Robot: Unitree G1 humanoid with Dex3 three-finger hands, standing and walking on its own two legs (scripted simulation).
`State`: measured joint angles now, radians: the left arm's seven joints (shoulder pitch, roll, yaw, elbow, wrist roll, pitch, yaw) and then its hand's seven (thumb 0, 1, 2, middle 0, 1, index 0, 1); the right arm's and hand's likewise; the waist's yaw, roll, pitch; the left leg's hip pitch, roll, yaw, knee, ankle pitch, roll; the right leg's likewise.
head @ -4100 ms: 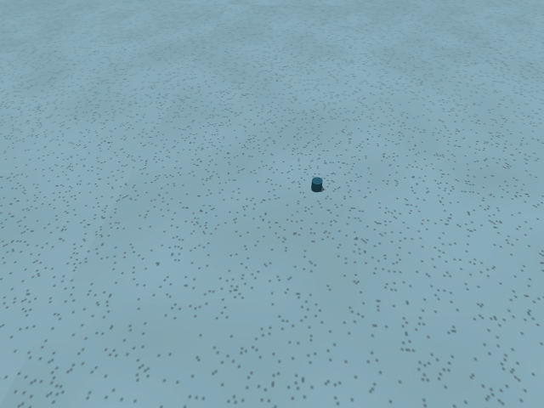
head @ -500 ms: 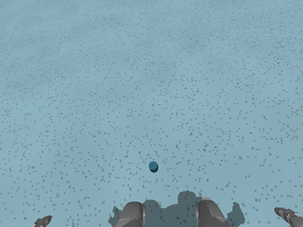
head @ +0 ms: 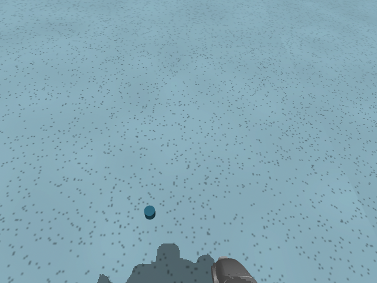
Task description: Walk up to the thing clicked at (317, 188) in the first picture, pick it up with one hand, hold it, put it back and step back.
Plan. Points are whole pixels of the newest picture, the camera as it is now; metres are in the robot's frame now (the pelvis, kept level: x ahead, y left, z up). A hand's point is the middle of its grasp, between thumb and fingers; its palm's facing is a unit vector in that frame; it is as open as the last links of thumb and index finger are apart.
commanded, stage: walk up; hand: left
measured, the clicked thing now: (149, 212) +0.51 +0.17 -0.72
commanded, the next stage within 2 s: none
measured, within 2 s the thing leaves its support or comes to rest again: neither
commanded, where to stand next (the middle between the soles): +0.13 -0.05 m, yaw -2 degrees
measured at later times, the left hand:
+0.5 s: hand (105, 258) +0.20 +0.21 -0.14, palm faces -0.07 -0.90 -0.44, open 7.4 cm
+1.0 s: hand out of the picture +0.09 +0.25 -0.15, palm faces -0.04 -0.91 -0.41, open 7.4 cm
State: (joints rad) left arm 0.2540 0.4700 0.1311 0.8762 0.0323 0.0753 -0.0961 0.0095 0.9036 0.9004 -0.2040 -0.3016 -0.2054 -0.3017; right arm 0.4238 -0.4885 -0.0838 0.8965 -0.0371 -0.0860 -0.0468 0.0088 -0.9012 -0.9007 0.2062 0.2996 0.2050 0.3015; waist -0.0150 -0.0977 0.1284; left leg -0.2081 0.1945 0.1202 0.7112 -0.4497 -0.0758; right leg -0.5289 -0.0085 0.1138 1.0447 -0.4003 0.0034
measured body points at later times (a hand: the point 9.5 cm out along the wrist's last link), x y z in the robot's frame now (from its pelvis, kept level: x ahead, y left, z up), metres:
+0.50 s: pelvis +0.05 -0.06 -0.02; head +0.11 -0.08 +0.43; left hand +0.20 +0.25 -0.12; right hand +0.12 -0.36 -0.15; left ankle +0.13 +0.06 -0.71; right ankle +0.06 -0.17 -0.71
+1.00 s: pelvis -0.01 -0.02 +0.00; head +0.01 -0.02 +0.45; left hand +0.09 +0.30 -0.12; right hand +0.05 -0.34 -0.12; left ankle +0.01 +0.12 -0.71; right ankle +0.04 -0.16 -0.71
